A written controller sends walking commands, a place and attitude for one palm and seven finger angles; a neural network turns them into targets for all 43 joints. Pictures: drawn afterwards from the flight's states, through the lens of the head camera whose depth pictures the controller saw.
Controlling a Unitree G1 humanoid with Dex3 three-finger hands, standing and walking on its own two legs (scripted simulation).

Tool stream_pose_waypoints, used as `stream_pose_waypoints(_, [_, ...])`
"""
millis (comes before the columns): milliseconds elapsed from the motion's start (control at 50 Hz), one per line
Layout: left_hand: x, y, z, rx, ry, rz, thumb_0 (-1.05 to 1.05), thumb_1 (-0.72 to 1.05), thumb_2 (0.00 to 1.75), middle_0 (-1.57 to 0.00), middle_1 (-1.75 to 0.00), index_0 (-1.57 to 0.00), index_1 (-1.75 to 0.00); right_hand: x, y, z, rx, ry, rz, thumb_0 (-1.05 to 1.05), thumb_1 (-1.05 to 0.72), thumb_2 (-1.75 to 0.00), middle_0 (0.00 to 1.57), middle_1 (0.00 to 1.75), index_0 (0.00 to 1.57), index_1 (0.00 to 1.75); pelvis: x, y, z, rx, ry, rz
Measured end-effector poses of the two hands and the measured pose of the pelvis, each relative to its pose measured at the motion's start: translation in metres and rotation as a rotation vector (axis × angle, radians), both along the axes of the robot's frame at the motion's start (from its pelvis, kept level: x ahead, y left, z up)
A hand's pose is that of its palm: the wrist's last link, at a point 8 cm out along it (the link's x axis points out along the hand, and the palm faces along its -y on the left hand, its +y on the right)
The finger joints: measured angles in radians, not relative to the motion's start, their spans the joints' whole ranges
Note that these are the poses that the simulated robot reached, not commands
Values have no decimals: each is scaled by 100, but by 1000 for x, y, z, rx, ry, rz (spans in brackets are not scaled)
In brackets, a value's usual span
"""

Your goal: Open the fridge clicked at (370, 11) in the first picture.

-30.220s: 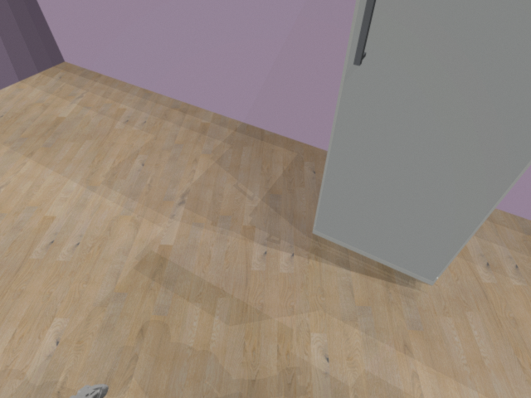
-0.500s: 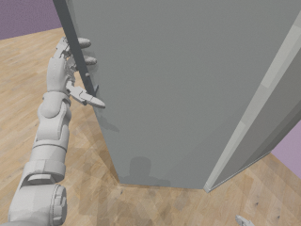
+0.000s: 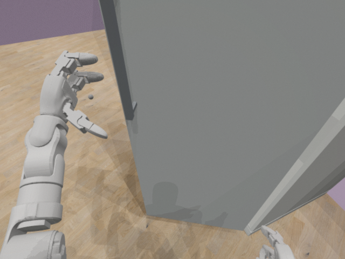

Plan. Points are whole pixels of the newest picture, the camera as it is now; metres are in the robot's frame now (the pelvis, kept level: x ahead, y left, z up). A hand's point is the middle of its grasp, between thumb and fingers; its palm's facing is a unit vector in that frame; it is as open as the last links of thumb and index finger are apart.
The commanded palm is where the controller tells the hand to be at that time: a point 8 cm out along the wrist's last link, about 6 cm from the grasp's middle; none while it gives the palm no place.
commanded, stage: slip the hand off the handle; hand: left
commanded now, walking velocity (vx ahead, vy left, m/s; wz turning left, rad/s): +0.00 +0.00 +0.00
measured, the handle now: (123, 64) +0.44 +0.14 +0.25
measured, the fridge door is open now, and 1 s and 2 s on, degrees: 57 57 57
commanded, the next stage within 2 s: draw the hand back to the body in 0.78 s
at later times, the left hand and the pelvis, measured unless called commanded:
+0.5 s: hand (80, 123) +0.29 +0.19 +0.22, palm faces +0.05 -0.99 -0.11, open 14.7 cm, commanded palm +0.26 +0.24 +0.22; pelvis -0.03 +0.00 +0.00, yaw +0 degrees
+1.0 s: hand (73, 138) +0.26 +0.19 +0.22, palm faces +0.13 -0.99 -0.03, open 14.7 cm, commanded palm +0.21 +0.23 +0.22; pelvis -0.02 -0.02 +0.00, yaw +1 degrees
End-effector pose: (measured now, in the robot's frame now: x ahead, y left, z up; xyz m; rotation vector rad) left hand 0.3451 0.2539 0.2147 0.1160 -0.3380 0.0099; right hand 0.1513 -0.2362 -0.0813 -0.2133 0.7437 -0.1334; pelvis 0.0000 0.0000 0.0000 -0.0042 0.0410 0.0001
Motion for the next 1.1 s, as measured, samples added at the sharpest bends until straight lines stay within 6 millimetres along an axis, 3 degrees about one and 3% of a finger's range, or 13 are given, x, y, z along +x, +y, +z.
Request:
stream_pose_waypoints(160, [-15,19,5,-14,-30,42,-2,-55,20,-25,-115,-25,-115,-19,9,-2,17,6,-16,1,-90,-90,20,30,21,30,-6,5,0,-1,-10,-14])
stream_pose_waypoints(320, [-50,6,-1,-3,-37,-12,-2,-55,20,-25,-115,-25,-115,-27,11,-1,15,-14,4,2,-90,-90,20,30,20,30,-17,7,-1,-4,-38,-9])
stream_pose_waypoints(400, [-63,-2,-5,-15,-28,-3,-2,-55,20,-25,-115,-25,-115,-23,13,4,10,-54,22,2,-90,-90,20,30,20,30,-25,6,-1,-4,-52,-3])
stream_pose_waypoints(580, [-89,-14,6,6,-83,21,-2,-55,20,-25,-115,-25,-115,-12,16,16,30,-146,63,2,-90,-90,20,30,20,30,-34,-3,-1,-2,-75,1])
stream_pose_waypoints(780, [-111,-21,-3,7,-41,24,-2,-55,20,-25,-115,-25,-115,-7,8,17,35,-164,78,2,-90,-90,20,30,20,30,-32,-13,1,0,-91,4])
stream_pose_waypoints(920, [-123,-24,4,27,-82,36,-2,-55,20,-25,-115,-25,-115,-1,2,15,25,-164,94,2,-90,-90,20,30,20,30,-27,-18,1,0,-92,12])
stream_pose_waypoints(1100, [-119,0,-16,-153,198,239,-2,-55,20,-25,-115,-25,-115,26,8,18,56,-171,85,2,-90,-90,20,30,20,30,-13,-19,4,6,-78,15])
